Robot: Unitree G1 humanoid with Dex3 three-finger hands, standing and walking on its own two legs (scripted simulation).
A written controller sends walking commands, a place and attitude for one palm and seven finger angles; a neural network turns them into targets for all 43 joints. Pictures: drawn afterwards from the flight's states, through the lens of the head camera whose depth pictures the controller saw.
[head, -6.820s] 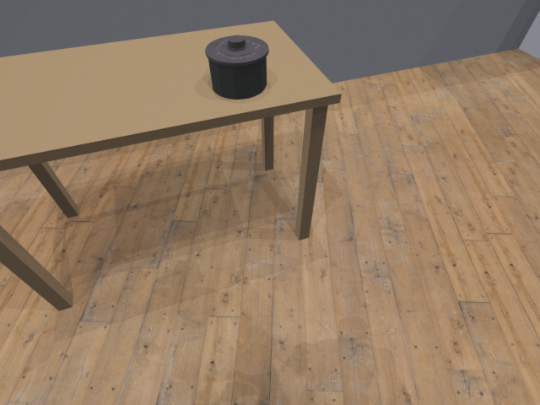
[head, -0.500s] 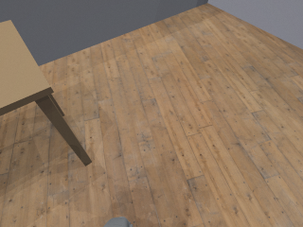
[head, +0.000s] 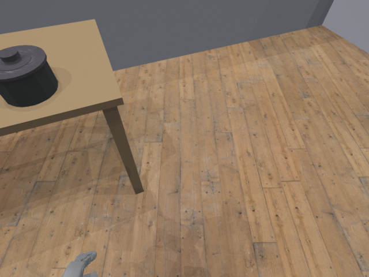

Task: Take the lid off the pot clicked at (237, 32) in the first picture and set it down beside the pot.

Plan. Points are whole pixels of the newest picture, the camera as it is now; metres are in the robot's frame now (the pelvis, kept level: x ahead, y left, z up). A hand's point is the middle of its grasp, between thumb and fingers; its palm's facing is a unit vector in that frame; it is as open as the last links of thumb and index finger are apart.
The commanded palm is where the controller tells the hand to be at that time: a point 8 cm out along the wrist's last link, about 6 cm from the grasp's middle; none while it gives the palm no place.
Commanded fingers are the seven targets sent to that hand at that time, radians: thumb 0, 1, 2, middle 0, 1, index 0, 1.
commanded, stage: turn to face it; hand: left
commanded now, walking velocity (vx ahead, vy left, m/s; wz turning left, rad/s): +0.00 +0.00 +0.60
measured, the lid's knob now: (9, 55) +0.66 +0.53 +0.11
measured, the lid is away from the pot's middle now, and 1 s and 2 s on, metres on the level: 0.00 0.00 0.00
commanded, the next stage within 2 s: take the last steps up to it in 0.62 s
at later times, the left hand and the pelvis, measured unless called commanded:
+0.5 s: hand out of the picture -0.05 +0.23 -0.19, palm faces +0.34 -0.91 -0.25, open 7.4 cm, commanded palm none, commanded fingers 0.00 0.90 0.90 -0.20 -0.30 -0.20 -0.30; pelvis -0.01 +0.02 -0.01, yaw +18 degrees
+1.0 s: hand out of the picture +0.02 +0.23 -0.16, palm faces +0.41 -0.88 -0.24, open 7.4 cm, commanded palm none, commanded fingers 0.00 0.90 0.90 -0.20 -0.30 -0.20 -0.30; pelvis +0.03 +0.02 -0.01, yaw +24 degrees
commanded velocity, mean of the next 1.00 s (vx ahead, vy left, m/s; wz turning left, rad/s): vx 0.09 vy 0.01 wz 0.31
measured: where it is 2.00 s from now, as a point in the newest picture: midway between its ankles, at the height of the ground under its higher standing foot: (142, 263)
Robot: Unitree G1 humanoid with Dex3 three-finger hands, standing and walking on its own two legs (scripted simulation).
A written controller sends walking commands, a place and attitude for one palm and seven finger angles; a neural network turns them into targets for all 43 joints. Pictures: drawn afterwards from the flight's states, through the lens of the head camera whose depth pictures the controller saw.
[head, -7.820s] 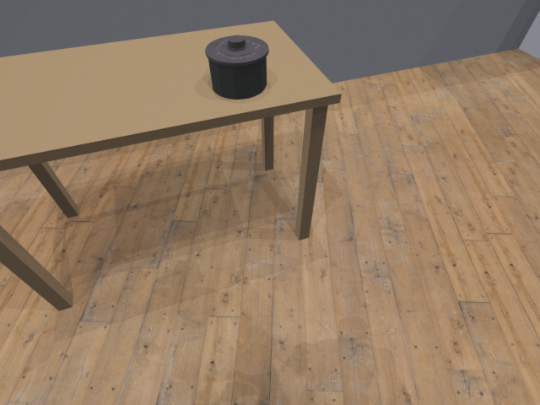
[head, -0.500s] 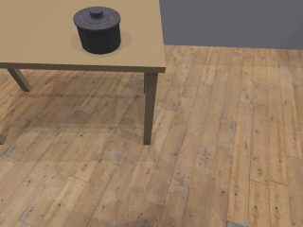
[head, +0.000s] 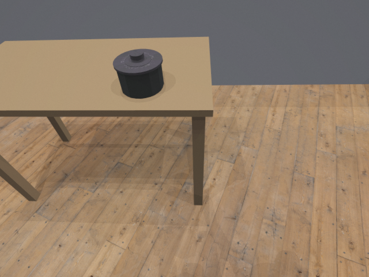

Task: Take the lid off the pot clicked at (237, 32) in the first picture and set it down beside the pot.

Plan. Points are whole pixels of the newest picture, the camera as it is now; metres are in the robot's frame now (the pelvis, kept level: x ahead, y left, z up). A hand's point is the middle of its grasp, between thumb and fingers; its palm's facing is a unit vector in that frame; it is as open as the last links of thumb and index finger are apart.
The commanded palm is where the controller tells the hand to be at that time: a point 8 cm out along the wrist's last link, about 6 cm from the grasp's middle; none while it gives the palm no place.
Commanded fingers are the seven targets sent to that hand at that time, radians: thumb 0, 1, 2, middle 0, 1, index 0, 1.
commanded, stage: take the last steps up to it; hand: left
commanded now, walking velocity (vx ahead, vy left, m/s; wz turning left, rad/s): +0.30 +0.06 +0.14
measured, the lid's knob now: (136, 55) +0.78 +0.20 +0.12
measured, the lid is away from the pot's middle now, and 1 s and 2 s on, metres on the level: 0.00 0.00 0.00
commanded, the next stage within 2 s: come to a stop and stand still in 0.68 s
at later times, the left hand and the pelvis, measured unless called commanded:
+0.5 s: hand out of the picture +0.03 +0.21 -0.17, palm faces +0.18 -0.97 -0.16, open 7.4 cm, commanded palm none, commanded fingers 0.00 0.90 0.90 -0.20 -0.30 -0.20 -0.30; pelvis +0.16 +0.07 -0.01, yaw +3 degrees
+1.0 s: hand (119, 192) +0.40 +0.24 -0.16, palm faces +0.02 -0.98 -0.21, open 7.3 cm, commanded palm none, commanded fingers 0.00 0.90 0.90 -0.20 -0.30 -0.20 -0.30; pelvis +0.30 +0.07 +0.00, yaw +2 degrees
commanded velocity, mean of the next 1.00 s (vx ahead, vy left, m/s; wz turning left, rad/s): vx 0.11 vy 0.03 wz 0.01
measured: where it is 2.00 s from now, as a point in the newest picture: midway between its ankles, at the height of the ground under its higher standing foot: outside the picture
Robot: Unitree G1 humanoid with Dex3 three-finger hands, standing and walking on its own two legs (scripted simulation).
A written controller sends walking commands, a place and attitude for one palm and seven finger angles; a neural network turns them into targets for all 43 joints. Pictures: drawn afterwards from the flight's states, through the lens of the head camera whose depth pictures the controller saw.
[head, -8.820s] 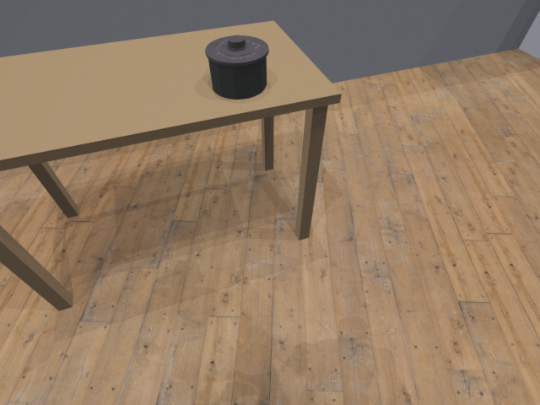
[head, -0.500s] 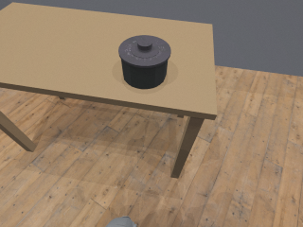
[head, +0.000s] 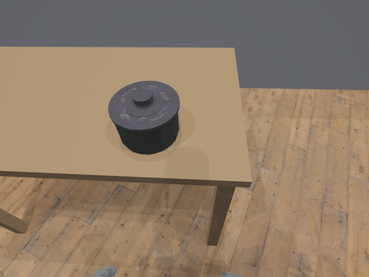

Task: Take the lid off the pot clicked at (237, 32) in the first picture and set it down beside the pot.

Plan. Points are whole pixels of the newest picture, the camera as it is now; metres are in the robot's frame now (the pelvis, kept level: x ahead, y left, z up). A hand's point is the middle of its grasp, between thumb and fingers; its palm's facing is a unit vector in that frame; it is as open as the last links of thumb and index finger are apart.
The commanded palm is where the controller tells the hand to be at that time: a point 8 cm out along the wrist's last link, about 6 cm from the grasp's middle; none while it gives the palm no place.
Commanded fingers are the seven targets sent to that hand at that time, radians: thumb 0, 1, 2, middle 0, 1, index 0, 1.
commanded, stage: come to a stop and stand still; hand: left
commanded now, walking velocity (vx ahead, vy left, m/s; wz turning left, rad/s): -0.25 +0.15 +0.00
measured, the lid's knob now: (142, 97) +0.49 +0.11 +0.12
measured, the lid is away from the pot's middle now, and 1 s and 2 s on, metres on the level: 0.00 0.00 0.00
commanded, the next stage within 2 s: look again from close up in 1.14 s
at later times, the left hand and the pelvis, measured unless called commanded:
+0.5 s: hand out of the picture -0.02 +0.29 -0.15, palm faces +0.01 -0.96 -0.29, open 7.4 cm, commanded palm none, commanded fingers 0.00 0.90 0.90 -0.20 -0.30 -0.20 -0.30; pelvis -0.04 +0.07 +0.00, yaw -3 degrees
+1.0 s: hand out of the picture +0.02 +0.20 -0.15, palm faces -0.04 -0.97 -0.22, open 7.2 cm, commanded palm none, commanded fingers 0.00 0.90 0.90 -0.20 -0.30 -0.20 -0.30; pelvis -0.03 +0.02 +0.01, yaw -3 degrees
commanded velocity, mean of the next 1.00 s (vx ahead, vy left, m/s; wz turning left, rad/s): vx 0.03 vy -0.07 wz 0.00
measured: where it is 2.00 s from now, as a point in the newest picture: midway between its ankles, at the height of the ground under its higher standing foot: outside the picture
